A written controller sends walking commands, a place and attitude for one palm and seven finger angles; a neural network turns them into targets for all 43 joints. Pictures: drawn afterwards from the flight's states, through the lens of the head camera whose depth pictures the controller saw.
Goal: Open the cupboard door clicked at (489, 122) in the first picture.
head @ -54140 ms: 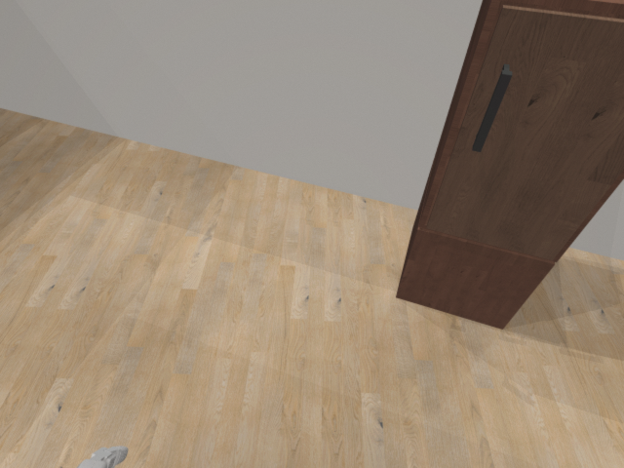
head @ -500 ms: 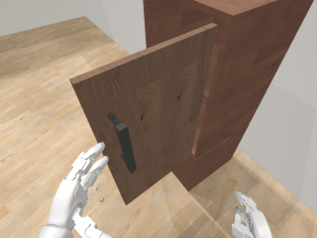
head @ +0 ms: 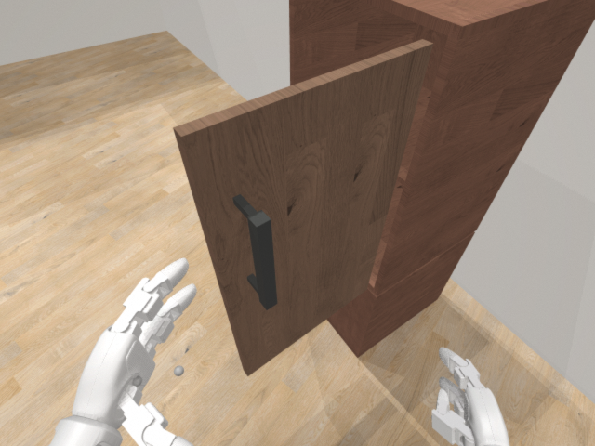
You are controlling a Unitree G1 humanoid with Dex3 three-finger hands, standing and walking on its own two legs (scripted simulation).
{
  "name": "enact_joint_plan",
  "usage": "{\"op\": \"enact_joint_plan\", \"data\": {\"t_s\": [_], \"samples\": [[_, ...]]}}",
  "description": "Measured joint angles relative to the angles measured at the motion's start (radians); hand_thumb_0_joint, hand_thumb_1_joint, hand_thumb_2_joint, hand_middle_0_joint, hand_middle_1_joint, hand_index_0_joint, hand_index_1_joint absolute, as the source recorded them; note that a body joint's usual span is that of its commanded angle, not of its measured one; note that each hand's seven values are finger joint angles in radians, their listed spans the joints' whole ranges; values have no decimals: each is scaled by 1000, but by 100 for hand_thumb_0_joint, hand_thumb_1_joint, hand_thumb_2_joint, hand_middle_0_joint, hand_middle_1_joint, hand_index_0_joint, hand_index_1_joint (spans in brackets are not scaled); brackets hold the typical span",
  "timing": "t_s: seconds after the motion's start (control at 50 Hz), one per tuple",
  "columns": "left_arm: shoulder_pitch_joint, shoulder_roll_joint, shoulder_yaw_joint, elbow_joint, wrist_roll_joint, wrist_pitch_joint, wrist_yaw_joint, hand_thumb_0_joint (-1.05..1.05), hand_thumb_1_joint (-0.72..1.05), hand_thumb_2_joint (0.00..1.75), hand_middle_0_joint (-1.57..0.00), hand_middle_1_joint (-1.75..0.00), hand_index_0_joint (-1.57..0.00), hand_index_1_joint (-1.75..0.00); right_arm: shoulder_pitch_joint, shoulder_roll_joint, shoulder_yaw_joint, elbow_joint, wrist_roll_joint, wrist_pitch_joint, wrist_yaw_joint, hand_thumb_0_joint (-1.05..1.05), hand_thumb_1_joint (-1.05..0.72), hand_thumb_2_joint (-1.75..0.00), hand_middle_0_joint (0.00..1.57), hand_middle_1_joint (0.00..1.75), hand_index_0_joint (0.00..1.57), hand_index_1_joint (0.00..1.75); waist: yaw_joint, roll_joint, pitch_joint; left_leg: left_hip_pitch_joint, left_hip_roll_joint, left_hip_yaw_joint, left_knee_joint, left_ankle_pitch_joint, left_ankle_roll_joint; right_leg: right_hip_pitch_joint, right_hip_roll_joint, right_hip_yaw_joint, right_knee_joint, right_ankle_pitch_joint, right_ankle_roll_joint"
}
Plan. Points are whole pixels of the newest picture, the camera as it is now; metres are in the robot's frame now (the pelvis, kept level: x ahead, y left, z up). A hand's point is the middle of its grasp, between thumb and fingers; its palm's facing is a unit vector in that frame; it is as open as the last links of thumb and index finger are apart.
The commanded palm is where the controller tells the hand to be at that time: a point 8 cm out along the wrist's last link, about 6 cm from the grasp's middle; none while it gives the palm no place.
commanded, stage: draw the hand back to the body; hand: left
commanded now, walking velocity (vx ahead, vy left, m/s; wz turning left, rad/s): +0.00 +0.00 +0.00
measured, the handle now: (256, 256) +0.33 +0.08 +0.11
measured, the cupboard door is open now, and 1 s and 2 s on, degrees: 93 93 93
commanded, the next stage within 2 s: step back with the hand held close in 1.44 s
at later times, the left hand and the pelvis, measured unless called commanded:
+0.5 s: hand (104, 334) +0.20 +0.21 +0.15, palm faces +0.16 -0.95 -0.27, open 15.4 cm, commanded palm +0.16 +0.25 +0.17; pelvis +0.01 +0.01 +0.03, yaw -1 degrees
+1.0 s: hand (57, 280) +0.23 +0.25 +0.19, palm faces +0.40 -0.82 -0.41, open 9.8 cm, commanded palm +0.18 +0.29 +0.22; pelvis +0.04 +0.00 +0.05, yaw -1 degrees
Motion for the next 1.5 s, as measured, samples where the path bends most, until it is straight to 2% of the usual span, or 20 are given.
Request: {"op": "enact_joint_plan", "data": {"t_s": [0.12,0.28,0.38,0.44,0.48,0.52,0.58,0.68,0.9,1.16,1.36,1.5], "samples": [[5,15,38,-49,-3,66,35,-1,-50,30,-15,-30,-16,-30,21,12,19,3,7,5,1,1,-90,-90,20,30,20,30,-4,7,-10,42,-3,9,-29,8,9,42,-2,9,-34,13,10],[-3,35,68,-70,-16,151,15,-1,-50,30,-15,-30,-16,-30,30,-3,31,27,9,-13,-8,1,-90,-90,20,30,20,30,2,11,-3,98,-8,10,-75,23,17,102,-6,12,-86,31,18],[-7,59,124,-77,-42,175,-6,-1,-47,31,-15,-30,-16,-30,27,-6,28,47,13,-31,-14,1,-90,-90,20,30,20,30,10,3,-1,132,-6,10,-111,34,15,137,-3,12,-125,44,18],[1,83,123,-116,57,188,124,-1,-42,34,-16,-30,-16,-30,23,-4,24,50,-2,-26,-33,1,-90,-90,20,30,20,30,25,-2,12,174,-3,16,-151,46,14,176,1,20,-165,59,18],[21,74,124,-137,99,191,203,-1,-37,36,-16,-30,-16,-30,18,-2,21,49,-8,-18,-38,1,-90,-90,20,30,20,30,26,0,23,201,-3,19,-184,59,13,202,1,23,-197,73,17],[35,63,120,-145,130,192,257,-1,-32,38,-16,-30,-16,-30,12,0,19,53,-14,-11,-41,1,-90,-90,20,30,20,30,30,2,34,227,-5,21,-217,73,13,227,0,25,-229,86,17],[43,59,114,-141,160,191,305,-1,-22,42,-16,-30,-17,-30,4,1,19,71,-22,-3,-42,1,-90,-90,20,30,20,30,38,2,50,265,-9,23,-265,93,14,261,-4,28,-269,101,18],[27,76,130,-120,179,188,341,-1,-6,49,-17,-30,-18,-30,-13,5,21,110,-30,7,-45,1,-90,-90,20,30,20,30,50,3,72,326,-14,23,-335,119,12,317,-8,29,-326,120,17],[-33,100,233,-67,174,165,352,0,32,65,-19,-30,-19,-30,-51,7,10,166,-38,32,-34,1,-90,-90,20,30,20,30,56,11,90,428,-8,28,-449,156,1,407,0,37,-420,149,8],[-89,114,310,-37,162,146,348,1,75,84,-20,-30,-21,-30,-71,-9,-17,191,-37,51,-26,1,-90,-90,20,30,20,30,60,13,101,481,5,29,-507,178,-11,457,14,39,-477,171,-4],[-73,98,282,-22,163,145,337,1,87,89,-21,-30,-21,-30,-67,-5,-23,198,-38,55,-23,1,-90,-90,20,30,20,30,58,14,112,491,11,33,-523,191,-16,465,21,43,-493,186,-10],[-81,107,298,-23,163,130,340,1,88,90,-21,-30,-22,-30,-66,1,-21,209,-37,50,-23,1,-90,-90,20,30,20,30,58,18,115,498,13,32,-527,198,-17,474,22,42,-501,196,-11]]}}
